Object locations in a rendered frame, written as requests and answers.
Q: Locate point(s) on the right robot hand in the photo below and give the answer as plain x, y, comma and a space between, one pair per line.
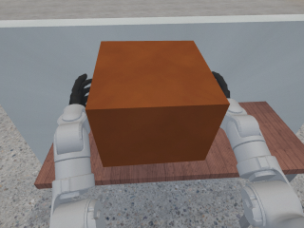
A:
222, 84

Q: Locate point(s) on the left robot hand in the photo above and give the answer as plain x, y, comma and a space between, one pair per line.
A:
78, 92

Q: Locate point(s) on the left robot forearm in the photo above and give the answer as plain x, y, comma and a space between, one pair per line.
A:
71, 152

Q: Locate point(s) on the left robot upper arm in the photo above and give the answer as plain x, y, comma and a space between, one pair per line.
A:
80, 213

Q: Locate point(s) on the right robot upper arm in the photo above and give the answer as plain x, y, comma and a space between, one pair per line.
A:
271, 204

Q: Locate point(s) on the right robot forearm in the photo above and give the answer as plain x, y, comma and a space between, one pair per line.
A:
254, 160

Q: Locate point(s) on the table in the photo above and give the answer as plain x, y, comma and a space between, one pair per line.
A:
220, 162

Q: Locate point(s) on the carton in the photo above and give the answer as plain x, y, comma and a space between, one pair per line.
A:
153, 102

